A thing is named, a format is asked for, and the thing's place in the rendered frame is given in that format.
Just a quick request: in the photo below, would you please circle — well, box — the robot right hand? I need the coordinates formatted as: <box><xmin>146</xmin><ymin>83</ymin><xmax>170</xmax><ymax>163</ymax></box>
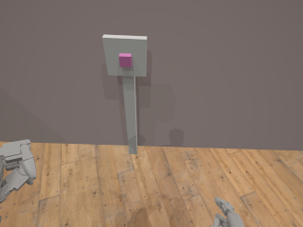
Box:
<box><xmin>211</xmin><ymin>197</ymin><xmax>245</xmax><ymax>227</ymax></box>

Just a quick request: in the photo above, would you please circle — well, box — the button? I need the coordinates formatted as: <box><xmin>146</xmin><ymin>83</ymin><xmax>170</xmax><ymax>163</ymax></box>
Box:
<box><xmin>118</xmin><ymin>53</ymin><xmax>133</xmax><ymax>67</ymax></box>

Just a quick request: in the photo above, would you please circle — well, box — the robot left hand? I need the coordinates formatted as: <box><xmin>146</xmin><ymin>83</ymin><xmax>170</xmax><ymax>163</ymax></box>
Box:
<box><xmin>0</xmin><ymin>139</ymin><xmax>37</xmax><ymax>203</ymax></box>

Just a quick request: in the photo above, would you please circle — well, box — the panel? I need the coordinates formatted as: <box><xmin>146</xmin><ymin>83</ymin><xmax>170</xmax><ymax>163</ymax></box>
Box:
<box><xmin>102</xmin><ymin>34</ymin><xmax>148</xmax><ymax>154</ymax></box>

